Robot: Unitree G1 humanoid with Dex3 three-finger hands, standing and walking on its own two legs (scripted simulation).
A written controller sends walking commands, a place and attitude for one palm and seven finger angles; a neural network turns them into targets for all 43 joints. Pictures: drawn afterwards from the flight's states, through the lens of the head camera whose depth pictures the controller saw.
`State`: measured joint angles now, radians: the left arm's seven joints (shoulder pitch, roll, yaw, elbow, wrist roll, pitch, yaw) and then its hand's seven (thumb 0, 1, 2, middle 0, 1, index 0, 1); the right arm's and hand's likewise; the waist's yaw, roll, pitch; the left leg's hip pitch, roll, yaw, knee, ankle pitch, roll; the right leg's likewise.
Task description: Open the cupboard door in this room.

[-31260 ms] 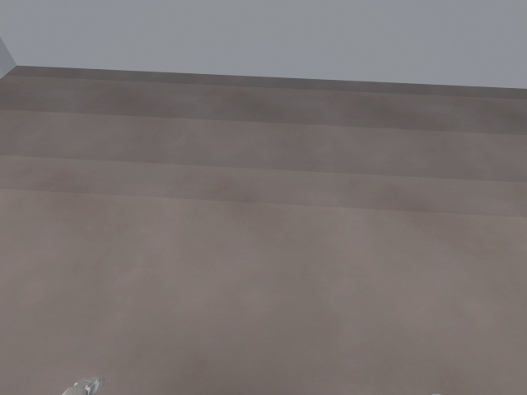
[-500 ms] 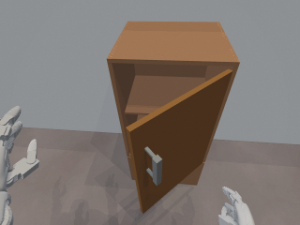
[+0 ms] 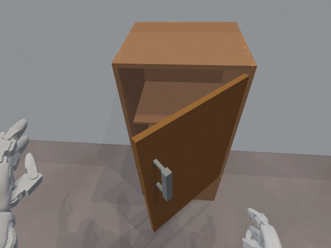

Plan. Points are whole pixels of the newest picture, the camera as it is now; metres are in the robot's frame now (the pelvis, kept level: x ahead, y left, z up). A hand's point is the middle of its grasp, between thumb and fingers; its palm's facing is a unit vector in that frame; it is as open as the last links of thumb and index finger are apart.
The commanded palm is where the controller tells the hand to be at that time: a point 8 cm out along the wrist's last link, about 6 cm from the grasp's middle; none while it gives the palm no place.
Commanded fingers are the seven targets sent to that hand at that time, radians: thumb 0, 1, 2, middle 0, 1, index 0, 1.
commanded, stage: step back with the hand held close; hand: left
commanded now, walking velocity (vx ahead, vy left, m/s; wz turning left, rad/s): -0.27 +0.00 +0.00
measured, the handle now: (162, 180) +0.30 +0.05 -0.02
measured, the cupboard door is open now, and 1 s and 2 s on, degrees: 44 44 44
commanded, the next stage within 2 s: stop stepping back and stand still in 1.26 s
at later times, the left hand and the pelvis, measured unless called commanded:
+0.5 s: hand (17, 201) +0.14 +0.27 +0.15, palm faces +0.37 -0.78 -0.50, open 7.4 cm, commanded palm +0.09 +0.32 +0.17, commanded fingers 0.00 0.90 0.90 -0.20 -0.30 -0.20 -0.30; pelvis -0.06 +0.02 -0.01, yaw -1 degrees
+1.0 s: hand out of the picture +0.06 +0.29 +0.16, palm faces +0.42 -0.78 -0.46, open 7.4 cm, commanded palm -0.01 +0.33 +0.17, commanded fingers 0.00 0.90 0.90 -0.20 -0.30 -0.20 -0.30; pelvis -0.15 +0.03 -0.02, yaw +0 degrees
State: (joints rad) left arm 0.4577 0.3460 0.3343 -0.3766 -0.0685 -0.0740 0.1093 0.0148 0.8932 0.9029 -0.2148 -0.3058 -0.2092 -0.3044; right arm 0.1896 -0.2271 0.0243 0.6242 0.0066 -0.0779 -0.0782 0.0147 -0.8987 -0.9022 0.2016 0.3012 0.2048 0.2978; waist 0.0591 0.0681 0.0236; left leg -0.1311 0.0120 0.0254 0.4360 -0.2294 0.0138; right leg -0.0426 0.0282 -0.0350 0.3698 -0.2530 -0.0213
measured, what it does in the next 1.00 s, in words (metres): walks backwards: right foot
